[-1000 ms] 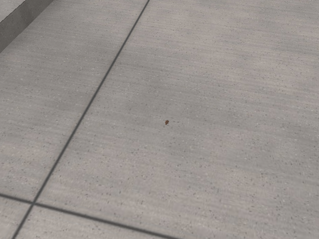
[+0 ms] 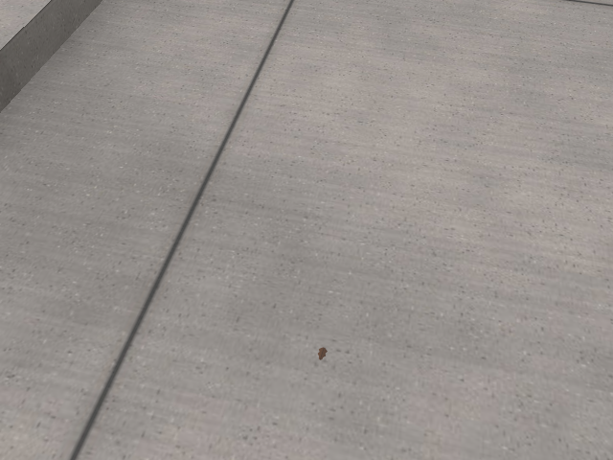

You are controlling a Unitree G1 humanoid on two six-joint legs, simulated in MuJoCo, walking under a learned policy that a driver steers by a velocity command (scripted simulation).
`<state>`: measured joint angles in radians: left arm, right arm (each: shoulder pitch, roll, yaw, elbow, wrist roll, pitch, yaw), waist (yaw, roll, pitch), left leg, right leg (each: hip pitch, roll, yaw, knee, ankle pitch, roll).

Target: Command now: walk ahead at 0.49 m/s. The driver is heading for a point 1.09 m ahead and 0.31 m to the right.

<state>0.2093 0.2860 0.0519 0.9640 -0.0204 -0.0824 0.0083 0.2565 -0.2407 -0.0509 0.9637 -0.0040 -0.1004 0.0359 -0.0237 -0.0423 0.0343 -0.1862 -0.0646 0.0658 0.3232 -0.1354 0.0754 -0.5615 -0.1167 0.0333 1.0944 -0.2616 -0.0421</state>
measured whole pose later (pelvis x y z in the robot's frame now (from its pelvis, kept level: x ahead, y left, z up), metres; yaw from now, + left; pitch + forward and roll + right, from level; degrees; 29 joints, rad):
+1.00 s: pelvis +0.57 -0.01 -0.01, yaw -10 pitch +1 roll +0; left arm 0.32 0.28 0.08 0.93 -0.04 -0.06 0.02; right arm 0.12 -0.24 -0.06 0.88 -0.01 -0.11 0.01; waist 0.02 -0.04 0.03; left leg -0.33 0.01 0.07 0.46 -0.16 0.02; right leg -0.42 -0.04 0.05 1.15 -0.40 -0.04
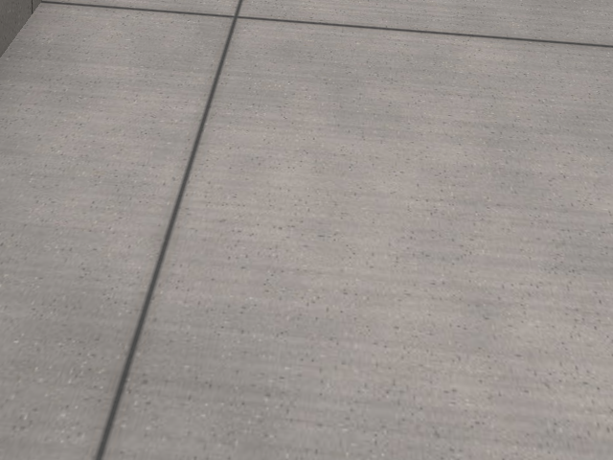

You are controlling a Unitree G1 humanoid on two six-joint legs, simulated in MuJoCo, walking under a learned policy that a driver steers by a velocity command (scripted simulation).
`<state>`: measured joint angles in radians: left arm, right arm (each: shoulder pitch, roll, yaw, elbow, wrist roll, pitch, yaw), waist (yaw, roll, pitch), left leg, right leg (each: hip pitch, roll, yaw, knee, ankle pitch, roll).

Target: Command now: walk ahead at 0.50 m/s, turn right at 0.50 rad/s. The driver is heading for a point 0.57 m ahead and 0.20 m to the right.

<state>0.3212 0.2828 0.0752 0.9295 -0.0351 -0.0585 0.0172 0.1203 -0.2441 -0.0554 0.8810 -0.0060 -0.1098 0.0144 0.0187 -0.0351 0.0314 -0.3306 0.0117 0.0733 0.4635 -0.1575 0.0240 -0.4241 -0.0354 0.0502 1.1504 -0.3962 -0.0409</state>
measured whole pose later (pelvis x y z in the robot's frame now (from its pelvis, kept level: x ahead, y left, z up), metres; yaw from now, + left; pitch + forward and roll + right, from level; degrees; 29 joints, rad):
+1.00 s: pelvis +0.50 -0.12 -0.01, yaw -30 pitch +2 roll +1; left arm 0.28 0.29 0.06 0.77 -0.01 0.01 0.03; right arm 0.06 -0.24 -0.03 0.79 -0.02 -0.08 0.03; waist 0.02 -0.02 0.05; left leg -0.44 -0.03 0.03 0.50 -0.09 0.03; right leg -0.37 0.06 0.13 1.13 -0.57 0.04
